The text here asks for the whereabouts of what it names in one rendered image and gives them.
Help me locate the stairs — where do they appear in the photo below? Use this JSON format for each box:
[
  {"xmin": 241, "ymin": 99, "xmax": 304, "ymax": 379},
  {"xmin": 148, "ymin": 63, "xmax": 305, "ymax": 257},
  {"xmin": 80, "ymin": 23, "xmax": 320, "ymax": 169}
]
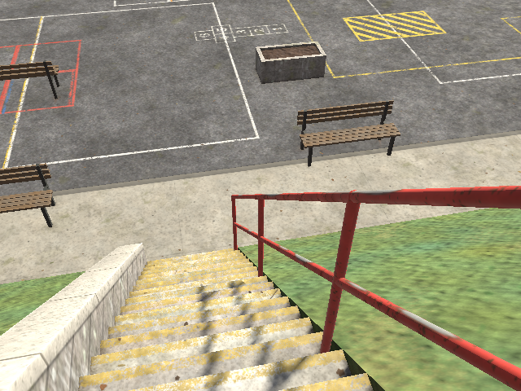
[{"xmin": 78, "ymin": 248, "xmax": 374, "ymax": 391}]

